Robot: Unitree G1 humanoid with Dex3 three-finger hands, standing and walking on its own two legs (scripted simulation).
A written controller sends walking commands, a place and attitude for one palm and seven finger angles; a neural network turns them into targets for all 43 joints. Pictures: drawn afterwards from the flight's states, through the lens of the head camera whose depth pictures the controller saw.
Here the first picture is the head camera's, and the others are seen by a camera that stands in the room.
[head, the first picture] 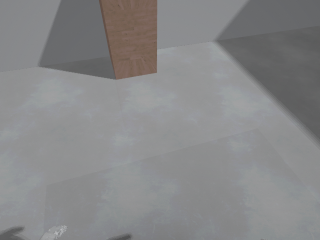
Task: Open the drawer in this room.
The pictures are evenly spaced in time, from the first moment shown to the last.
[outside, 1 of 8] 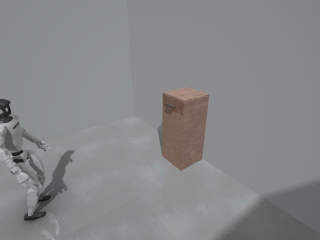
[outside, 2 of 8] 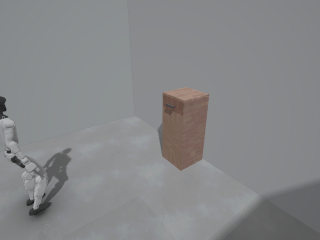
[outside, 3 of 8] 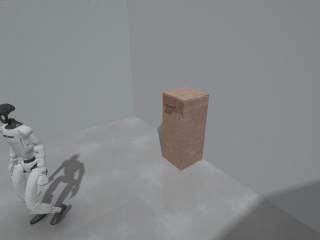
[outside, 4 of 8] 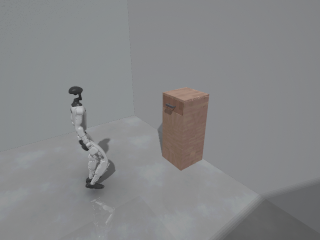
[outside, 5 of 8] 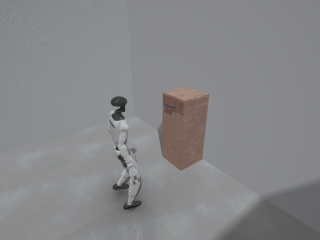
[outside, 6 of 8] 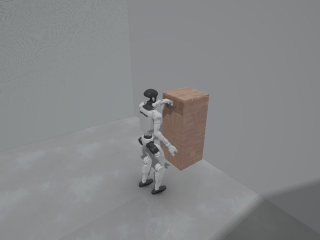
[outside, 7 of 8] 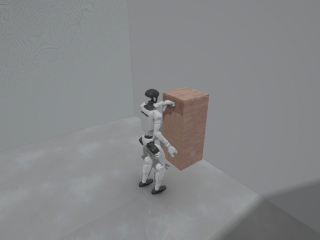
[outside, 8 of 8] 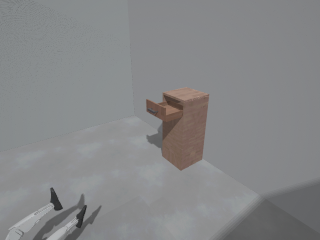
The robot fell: yes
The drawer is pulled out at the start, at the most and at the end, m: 0.00 0.30 0.29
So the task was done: no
